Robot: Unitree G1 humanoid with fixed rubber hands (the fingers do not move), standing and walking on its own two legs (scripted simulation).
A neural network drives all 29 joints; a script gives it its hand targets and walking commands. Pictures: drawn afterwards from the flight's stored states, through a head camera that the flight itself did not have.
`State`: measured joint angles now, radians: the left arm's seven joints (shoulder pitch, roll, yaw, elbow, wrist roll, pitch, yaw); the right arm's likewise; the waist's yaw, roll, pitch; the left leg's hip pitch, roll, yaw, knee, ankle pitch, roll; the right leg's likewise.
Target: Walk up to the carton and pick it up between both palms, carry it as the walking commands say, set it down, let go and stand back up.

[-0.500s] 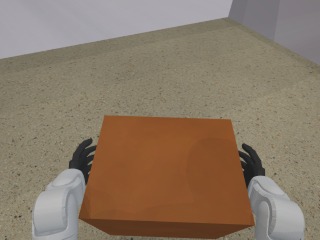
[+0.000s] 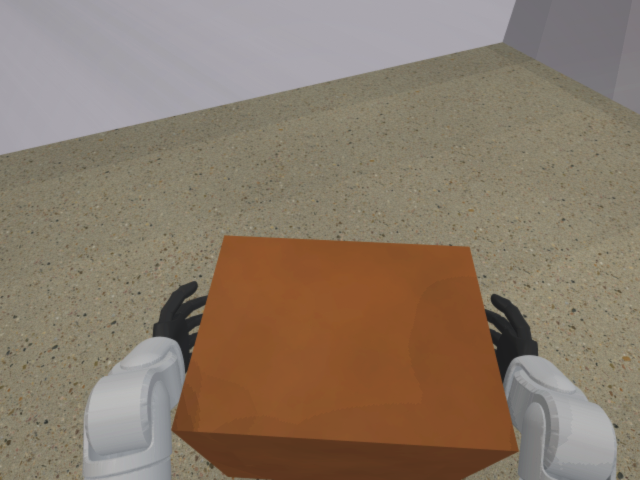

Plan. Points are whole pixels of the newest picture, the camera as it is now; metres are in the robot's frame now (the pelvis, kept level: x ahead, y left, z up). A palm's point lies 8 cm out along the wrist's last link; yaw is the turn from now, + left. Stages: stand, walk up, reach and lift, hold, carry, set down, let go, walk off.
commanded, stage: carry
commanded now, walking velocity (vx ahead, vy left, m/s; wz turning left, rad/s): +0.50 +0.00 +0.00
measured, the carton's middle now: (338, 371) +0.26 +0.00 +0.00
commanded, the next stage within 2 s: none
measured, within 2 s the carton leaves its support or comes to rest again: neither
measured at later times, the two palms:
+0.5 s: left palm (232, 153) +0.61 +0.19 +0.07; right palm (452, 166) +0.58 -0.18 +0.08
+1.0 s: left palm (283, 68) +0.92 +0.14 +0.08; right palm (449, 72) +0.93 -0.23 +0.07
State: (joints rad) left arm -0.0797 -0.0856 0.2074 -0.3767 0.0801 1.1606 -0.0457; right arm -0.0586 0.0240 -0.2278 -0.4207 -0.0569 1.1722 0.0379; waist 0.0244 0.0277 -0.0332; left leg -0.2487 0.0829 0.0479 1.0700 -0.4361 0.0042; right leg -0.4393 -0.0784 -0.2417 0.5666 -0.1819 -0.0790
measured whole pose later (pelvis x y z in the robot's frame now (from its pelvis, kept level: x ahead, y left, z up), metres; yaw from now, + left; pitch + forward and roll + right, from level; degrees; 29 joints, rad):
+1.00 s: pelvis +0.68 -0.05 +0.01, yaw +0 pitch +4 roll +1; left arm -0.04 -0.10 0.22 -0.45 0.08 1.14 -0.04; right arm -0.06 0.04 -0.24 -0.44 -0.04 1.15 0.04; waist 0.02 0.02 0.00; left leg -0.40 0.05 0.06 1.08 -0.40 0.00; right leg -0.36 -0.08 -0.25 0.44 -0.15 -0.06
